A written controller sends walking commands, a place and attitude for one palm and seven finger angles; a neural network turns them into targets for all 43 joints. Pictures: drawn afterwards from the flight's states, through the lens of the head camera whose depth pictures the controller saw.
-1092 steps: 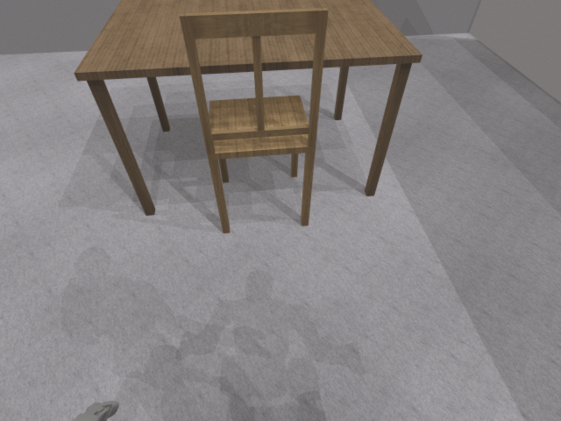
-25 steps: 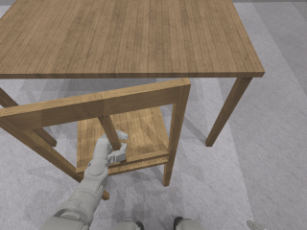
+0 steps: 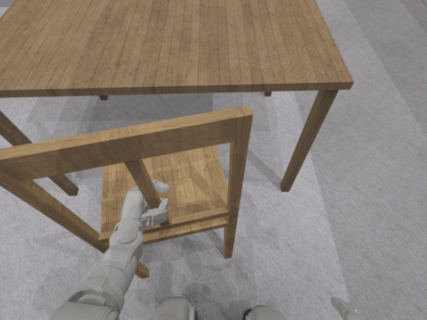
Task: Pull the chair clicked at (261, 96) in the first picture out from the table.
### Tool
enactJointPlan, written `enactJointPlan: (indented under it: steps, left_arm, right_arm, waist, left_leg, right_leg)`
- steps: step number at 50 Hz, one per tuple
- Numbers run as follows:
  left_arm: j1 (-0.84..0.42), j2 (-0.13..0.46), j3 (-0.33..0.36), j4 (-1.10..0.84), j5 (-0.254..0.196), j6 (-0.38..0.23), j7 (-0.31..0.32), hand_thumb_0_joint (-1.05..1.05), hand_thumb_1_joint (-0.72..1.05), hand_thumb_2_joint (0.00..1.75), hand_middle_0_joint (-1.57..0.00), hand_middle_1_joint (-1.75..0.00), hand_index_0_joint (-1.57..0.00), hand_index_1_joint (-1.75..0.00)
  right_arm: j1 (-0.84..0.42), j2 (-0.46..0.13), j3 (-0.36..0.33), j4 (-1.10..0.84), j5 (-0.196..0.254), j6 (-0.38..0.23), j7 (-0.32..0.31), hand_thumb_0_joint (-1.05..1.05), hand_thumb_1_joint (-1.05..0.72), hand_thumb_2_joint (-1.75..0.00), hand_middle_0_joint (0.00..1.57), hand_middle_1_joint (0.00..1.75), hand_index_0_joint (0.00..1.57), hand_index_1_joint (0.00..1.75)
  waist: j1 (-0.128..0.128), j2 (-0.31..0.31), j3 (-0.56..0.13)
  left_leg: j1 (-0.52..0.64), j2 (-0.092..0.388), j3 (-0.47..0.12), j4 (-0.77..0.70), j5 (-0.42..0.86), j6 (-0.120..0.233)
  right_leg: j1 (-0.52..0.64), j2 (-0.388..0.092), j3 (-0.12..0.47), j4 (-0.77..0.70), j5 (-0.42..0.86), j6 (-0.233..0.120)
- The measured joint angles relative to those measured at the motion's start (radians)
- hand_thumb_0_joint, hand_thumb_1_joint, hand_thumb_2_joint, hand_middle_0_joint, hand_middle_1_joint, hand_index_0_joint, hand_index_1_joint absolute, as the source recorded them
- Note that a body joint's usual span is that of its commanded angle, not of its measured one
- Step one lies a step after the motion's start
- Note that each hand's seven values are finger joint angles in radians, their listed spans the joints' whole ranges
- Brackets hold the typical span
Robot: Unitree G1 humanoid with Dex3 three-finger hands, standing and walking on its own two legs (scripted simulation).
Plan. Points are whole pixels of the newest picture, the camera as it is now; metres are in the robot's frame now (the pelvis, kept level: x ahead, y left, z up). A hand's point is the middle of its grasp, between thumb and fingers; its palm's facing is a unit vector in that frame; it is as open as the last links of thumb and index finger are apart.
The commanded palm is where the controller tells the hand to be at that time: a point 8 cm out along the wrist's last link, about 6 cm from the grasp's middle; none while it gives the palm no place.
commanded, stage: step backward, pulling the chair out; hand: left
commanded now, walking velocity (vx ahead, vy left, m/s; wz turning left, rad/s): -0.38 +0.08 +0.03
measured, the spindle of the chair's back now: (151, 197) +0.36 +0.15 -0.05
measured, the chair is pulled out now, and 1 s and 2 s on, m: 0.21 0.42 0.67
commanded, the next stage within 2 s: stop walking, hand still on the chair in 1.32 s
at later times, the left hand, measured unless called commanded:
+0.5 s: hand (153, 249) +0.25 +0.13 -0.06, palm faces -0.02 -0.98 -0.18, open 5.5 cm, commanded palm +0.24 +0.19 -0.06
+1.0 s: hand out of the picture +0.12 +0.13 -0.06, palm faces +0.00 -0.98 -0.19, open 5.5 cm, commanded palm +0.10 +0.18 -0.06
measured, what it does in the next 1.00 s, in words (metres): walks backwards: left foot, then left foot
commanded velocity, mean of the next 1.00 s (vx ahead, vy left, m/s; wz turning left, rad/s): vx -0.38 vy -0.02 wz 0.03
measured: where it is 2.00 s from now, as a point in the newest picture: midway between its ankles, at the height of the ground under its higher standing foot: outside the picture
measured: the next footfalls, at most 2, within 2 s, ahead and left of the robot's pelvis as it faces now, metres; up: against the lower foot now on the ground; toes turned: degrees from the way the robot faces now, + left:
left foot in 0.10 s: +0.02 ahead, +0.16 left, +0.00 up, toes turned +1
left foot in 0.54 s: -0.05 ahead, +0.15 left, +0.00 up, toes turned +1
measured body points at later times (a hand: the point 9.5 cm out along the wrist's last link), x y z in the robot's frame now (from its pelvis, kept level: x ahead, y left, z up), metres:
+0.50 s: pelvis -0.09 +0.02 +0.00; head -0.01 +0.00 +0.44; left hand +0.25 +0.18 -0.05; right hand +0.03 -0.23 -0.13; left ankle -0.08 +0.15 -0.71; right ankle -0.02 -0.12 -0.73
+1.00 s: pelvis -0.22 +0.01 +0.01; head -0.14 -0.01 +0.45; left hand +0.12 +0.18 -0.05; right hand -0.12 -0.26 -0.13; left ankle -0.19 +0.15 -0.70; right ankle -0.19 -0.11 -0.73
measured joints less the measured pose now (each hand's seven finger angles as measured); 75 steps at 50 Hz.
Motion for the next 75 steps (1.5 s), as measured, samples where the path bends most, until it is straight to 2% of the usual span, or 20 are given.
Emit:
enactJointPlan:
  steps: [3, 5, 8, 13, 16, 19, 25, 27, 28, 31, 35, 40, 44, 49, 55, 59, 63, 68, 71, 75]
  left_arm:
    - [0.004, -0.014, -0.011, -0.014, 0.012, 0.016, 0.001, 0.03, 0.65, 0.77, -0.27, -1.15, -0.5, -1.45]
    - [-0.006, -0.019, -0.035, -0.03, 0.022, 0.033, 0.0, 0.03, 0.65, 0.76, -0.27, -1.17, -0.5, -1.45]
    - [-0.035, 0.0, -0.064, -0.058, 0.022, 0.06, -0.002, 0.03, 0.66, 0.76, -0.25, -1.18, -0.5, -1.45]
    - [-0.012, 0.029, -0.06, -0.099, 0.021, 0.077, -0.013, 0.03, 0.66, 0.76, -0.25, -1.19, -0.5, -1.45]
    - [0.02, 0.035, -0.045, -0.112, 0.024, 0.061, -0.017, 0.03, 0.65, 0.77, -0.26, -1.2, -0.5, -1.45]
    - [0.02, 0.03, -0.021, -0.095, 0.016, 0.037, -0.018, 0.03, 0.64, 0.78, -0.28, -1.19, -0.5, -1.45]
    - [0.003, -0.007, -0.004, -0.062, 0.028, 0.034, -0.013, 0.04, 0.64, 0.77, -0.27, -1.17, -0.5, -1.45]
    - [0.0, -0.015, -0.021, -0.068, 0.036, 0.043, -0.012, 0.04, 0.64, 0.77, -0.27, -1.18, -0.5, -1.45]
    - [-0.006, -0.013, -0.034, -0.074, 0.039, 0.049, -0.011, 0.03, 0.65, 0.76, -0.26, -1.19, -0.5, -1.45]
    - [-0.006, 0.007, -0.061, -0.09, 0.032, 0.065, -0.012, 0.04, 0.65, 0.76, -0.25, -1.21, -0.5, -1.45]
    - [0.016, 0.013, -0.064, -0.098, 0.021, 0.064, -0.015, 0.04, 0.65, 0.77, -0.25, -1.2, -0.5, -1.45]
    - [0.0, 0.031, -0.035, -0.068, 0.019, 0.017, -0.021, 0.04, 0.63, 0.79, -0.29, -1.2, -0.5, -1.45]
    - [-0.022, 0.03, 0.021, -0.028, 0.006, -0.013, -0.02, 0.04, 0.62, 0.78, -0.31, -1.17, -0.5, -1.45]
    - [0.005, 0.021, 0.041, -0.035, 0.022, 0.0, -0.013, 0.04, 0.64, 0.76, -0.29, -1.17, -0.5, -1.45]
    - [0.016, -0.01, -0.028, -0.084, 0.038, 0.044, -0.004, 0.03, 0.65, 0.74, -0.26, -1.21, -0.5, -1.45]
    - [0.008, 0.013, -0.075, -0.113, 0.034, 0.074, -0.005, 0.02, 0.66, 0.74, -0.23, -1.23, -0.5, -1.45]
    - [0.031, 0.013, -0.075, -0.116, 0.024, 0.073, -0.014, 0.03, 0.67, 0.75, -0.23, -1.22, -0.5, -1.45]
    - [0.023, 0.019, -0.058, -0.085, 0.014, 0.038, -0.028, 0.03, 0.64, 0.77, -0.27, -1.21, -0.5, -1.45]
    - [0.005, 0.011, -0.019, -0.046, -0.002, 0.015, -0.036, 0.04, 0.64, 0.78, -0.28, -1.18, -0.5, -1.45]
    - [0.039, 0.011, 0.005, -0.08, 0.008, 0.043, -0.035, 0.04, 0.63, 0.77, -0.29, -1.17, -0.5, -1.45]
  right_arm:
    - [0.014, -0.044, -0.013, 0.013, 0.001, 0.002, -0.009, 0.01, -0.91, -0.9, 0.2, 0.3, 0.2, 0.3]
    - [0.024, -0.07, -0.02, 0.011, 0.002, 0.005, -0.018, 0.01, -0.91, -0.9, 0.2, 0.3, 0.2, 0.3]
    - [0.011, -0.061, -0.031, -0.012, 0.0, 0.024, -0.02, 0.01, -0.91, -0.9, 0.2, 0.3, 0.2, 0.3]
    - [0.014, -0.003, -0.022, -0.071, -0.021, 0.028, 0.013, 0.01, -0.91, -0.9, 0.2, 0.3, 0.2, 0.3]
    - [0.015, 0.034, -0.005, -0.075, -0.021, 0.021, 0.032, 0.01, -0.91, -0.9, 0.2, 0.3, 0.2, 0.3]
    - [-0.011, 0.051, 0.009, -0.066, -0.018, 0.019, 0.033, 0.01, -0.91, -0.9, 0.2, 0.3, 0.2, 0.3]
    - [-0.033, 0.019, 0.007, -0.032, -0.011, 0.021, 0.006, 0.01, -0.9, -0.9, 0.2, 0.3, 0.2, 0.3]
    - [-0.028, -0.004, 0.007, -0.027, -0.013, 0.02, -0.003, 0.01, -0.91, -0.9, 0.2, 0.3, 0.2, 0.3]
    - [-0.03, -0.009, 0.005, -0.024, -0.012, 0.02, -0.009, 0.01, -0.91, -0.9, 0.2, 0.3, 0.2, 0.3]
    - [-0.022, -0.001, -0.001, -0.038, -0.016, 0.034, -0.01, 0.01, -0.91, -0.9, 0.2, 0.3, 0.2, 0.3]
    - [0.001, 0.015, -0.005, -0.054, -0.029, 0.025, 0.006, 0.01, -0.91, -0.9, 0.2, 0.3, 0.2, 0.3]
    - [-0.007, 0.042, 0.002, -0.027, -0.028, -0.009, 0.035, 0.0, -0.91, -0.9, 0.2, 0.3, 0.2, 0.3]
    - [-0.044, 0.035, 0.001, -0.013, -0.016, -0.003, 0.034, 0.0, -0.91, -0.9, 0.2, 0.3, 0.2, 0.3]
    - [-0.032, 0.003, -0.004, -0.009, -0.009, 0.002, 0.014, 0.01, -0.91, -0.9, 0.2, 0.3, 0.2, 0.3]
    - [-0.005, -0.065, -0.023, -0.015, -0.009, 0.002, -0.012, 0.01, -0.91, -0.9, 0.2, 0.3, 0.2, 0.3]
    - [-0.003, -0.036, -0.023, -0.045, -0.016, 0.017, -0.01, 0.01, -0.91, -0.9, 0.2, 0.3, 0.2, 0.3]
    - [0.009, 0.004, -0.015, -0.065, -0.033, 0.008, 0.016, 0.01, -0.91, -0.9, 0.2, 0.3, 0.2, 0.3]
    - [0.008, 0.057, 0.009, -0.043, -0.025, -0.012, 0.042, 0.0, -0.91, -0.9, 0.2, 0.3, 0.2, 0.3]
    - [-0.022, 0.054, 0.018, -0.026, -0.017, -0.007, 0.041, 0.0, -0.9, -0.9, 0.2, 0.3, 0.2, 0.3]
    - [-0.017, 0.043, 0.016, -0.025, 0.005, 0.008, 0.025, 0.01, -0.9, -0.9, 0.2, 0.3, 0.21, 0.3]
  waist:
    - [-0.018, -0.015, -0.017]
    - [-0.028, -0.014, -0.024]
    - [-0.01, -0.061, 0.012]
    - [0.008, -0.064, 0.021]
    - [0.022, -0.046, 0.009]
    - [0.014, -0.003, 0.026]
    - [-0.008, 0.002, 0.011]
    - [-0.016, 0.002, 0.002]
    - [-0.019, -0.01, 0.007]
    - [0.006, -0.059, 0.02]
    - [0.023, -0.033, 0.004]
    - [0.062, -0.012, 0.018]
    - [0.03, 0.049, 0.076]
    - [-0.002, -0.012, 0.049]
    - [-0.034, -0.013, 0.008]
    - [-0.001, -0.082, 0.029]
    - [0.014, -0.041, 0.019]
    - [0.065, -0.006, 0.016]
    - [0.051, 0.064, 0.054]
    - [0.024, 0.026, 0.046]
  left_leg:
    - [0.071, -0.012, -0.021, -0.04, -0.007, -0.001]
    - [0.137, 0.008, -0.026, -0.158, 0.099, 0.004]
    - [0.143, -0.013, -0.002, -0.188, 0.121, 0.012]
    - [0.126, 0.023, 0.016, -0.167, 0.121, 0.01]
    - [0.102, 0.051, 0.018, -0.136, 0.114, -0.004]
    - [0.08, 0.081, 0.006, -0.124, 0.128, -0.021]
    - [0.057, 0.008, -0.029, 0.011, -0.058, -0.01]
    - [0.106, 0.012, -0.02, -0.093, 0.01, -0.003]
    - [0.115, 0.007, -0.011, -0.137, 0.118, 0.008]
    - [0.122, -0.01, 0.023, -0.154, 0.141, 0.029]
    - [0.086, 0.026, 0.015, -0.161, 0.15, 0.026]
    - [0.041, 0.068, 0.022, -0.16, 0.192, -0.001]
    - [0.022, 0.109, -0.004, -0.145, 0.224, -0.008]
    - [0.011, 0.004, -0.041, 0.065, -0.016, -0.005]
    - [0.175, 0.019, -0.036, -0.17, 0.094, -0.003]
    - [0.18, -0.007, 0.003, -0.214, 0.131, 0.01]
    - [0.138, 0.034, -0.01, -0.211, 0.16, 0.01]
    - [0.075, 0.075, -0.011, -0.179, 0.19, -0.018]
    - [0.053, 0.118, -0.039, -0.166, 0.214, -0.02]
    - [0.043, 0.043, -0.044, -0.01, 0.021, 0.001]
  right_leg:
    - [-0.01, -0.034, -0.002, -0.022, 0.02, 0.018]
    - [-0.024, -0.048, -0.016, -0.02, 0.026, 0.033]
    - [-0.038, -0.07, 0.004, -0.024, 0.095, 0.038]
    - [-0.032, -0.031, -0.002, 0.056, -0.038, 0.005]
    - [0.033, -0.008, -0.011, -0.013, -0.002, 0.006]
    - [0.035, 0.022, -0.025, -0.048, 0.011, 0.003]
    - [-0.015, -0.02, -0.027, -0.052, 0.059, 0.011]
    - [-0.032, -0.034, -0.035, -0.05, 0.073, 0.023]
    - [-0.038, -0.046, -0.035, -0.043, 0.077, 0.031]
    - [-0.05, -0.058, -0.006, -0.002, 0.051, 0.031]
    - [-0.03, -0.008, -0.017, 0.153, -0.154, 0.009]
    - [0.127, 0.014, -0.016, -0.052, -0.089, 0.001]
    - [0.132, 0.064, -0.035, -0.104, -0.015, -0.015]
    - [0.068, 0.007, -0.01, -0.076, 0.013, -0.014]
    - [0.001, -0.031, -0.046, -0.049, 0.044, 0.015]
    - [-0.019, -0.055, -0.013, -0.04, 0.08, 0.027]
    - [-0.013, -0.005, -0.016, 0.121, -0.151, 0.006]
    - [0.137, 0.011, -0.013, -0.076, -0.054, 0.013]
    - [0.14, 0.058, -0.036, -0.113, 0.004, 0.007]
    - [0.087, 0.017, -0.024, -0.059, -0.003, -0.007]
